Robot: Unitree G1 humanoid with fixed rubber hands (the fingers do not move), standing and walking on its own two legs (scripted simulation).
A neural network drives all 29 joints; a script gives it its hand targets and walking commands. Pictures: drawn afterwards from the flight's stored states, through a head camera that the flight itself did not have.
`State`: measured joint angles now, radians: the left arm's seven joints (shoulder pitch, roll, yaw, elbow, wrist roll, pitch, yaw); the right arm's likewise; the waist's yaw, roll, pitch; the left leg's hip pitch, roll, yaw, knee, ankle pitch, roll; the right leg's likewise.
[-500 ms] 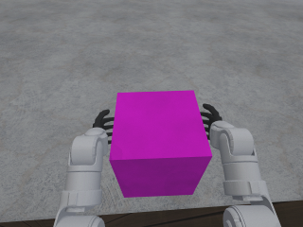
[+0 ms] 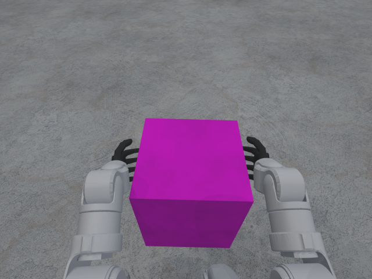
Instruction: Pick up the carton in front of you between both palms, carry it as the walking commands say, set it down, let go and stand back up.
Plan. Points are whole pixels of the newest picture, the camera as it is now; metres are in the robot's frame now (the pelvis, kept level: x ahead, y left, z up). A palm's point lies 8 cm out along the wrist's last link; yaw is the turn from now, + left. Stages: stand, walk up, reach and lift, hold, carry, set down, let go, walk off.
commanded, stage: carry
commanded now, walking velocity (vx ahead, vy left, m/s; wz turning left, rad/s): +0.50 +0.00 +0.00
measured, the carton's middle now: (189, 186) +0.34 -0.04 +0.01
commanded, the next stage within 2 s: none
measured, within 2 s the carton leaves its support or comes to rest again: neither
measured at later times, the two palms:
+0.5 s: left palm (122, 119) +0.72 +0.16 -0.08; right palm (199, 105) +0.76 -0.14 -0.08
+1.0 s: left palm (133, 59) +1.04 +0.11 -0.01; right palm (198, 52) +1.03 -0.18 +0.00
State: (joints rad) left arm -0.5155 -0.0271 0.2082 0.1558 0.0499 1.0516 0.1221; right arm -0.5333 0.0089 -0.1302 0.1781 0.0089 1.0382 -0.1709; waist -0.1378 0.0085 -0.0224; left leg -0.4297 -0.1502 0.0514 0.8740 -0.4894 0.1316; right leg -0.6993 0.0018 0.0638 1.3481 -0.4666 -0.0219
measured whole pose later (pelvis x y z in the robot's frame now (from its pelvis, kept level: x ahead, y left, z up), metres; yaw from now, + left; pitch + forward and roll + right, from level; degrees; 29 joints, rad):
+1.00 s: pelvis +0.74 -0.02 -0.10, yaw -2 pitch +5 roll -2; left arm -0.25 -0.15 0.15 -0.20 0.11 1.12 0.12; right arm -0.30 0.13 -0.19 -0.16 -0.08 1.11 -0.09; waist -0.03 0.01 -0.12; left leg -0.08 0.04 0.10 0.29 -0.30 0.01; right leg -0.48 -0.03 -0.15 0.46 -0.11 0.02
